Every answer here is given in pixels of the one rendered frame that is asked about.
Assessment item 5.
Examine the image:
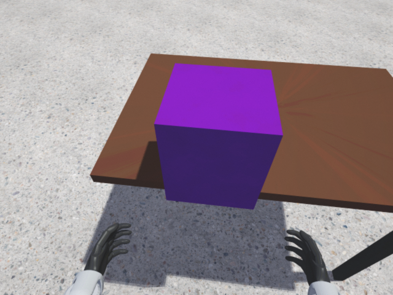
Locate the left robot hand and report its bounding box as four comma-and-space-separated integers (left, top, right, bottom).
84, 222, 132, 276

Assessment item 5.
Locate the right robot forearm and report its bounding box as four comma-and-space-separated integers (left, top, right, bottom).
308, 281, 341, 295

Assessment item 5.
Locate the carton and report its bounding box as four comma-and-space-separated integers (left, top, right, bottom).
154, 63, 283, 210

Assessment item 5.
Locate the right robot hand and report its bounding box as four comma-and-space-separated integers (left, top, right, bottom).
284, 230, 330, 286

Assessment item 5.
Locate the left robot forearm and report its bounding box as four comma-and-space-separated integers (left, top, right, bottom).
64, 270, 104, 295

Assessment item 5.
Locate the table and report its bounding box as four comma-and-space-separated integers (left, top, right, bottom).
90, 53, 393, 281

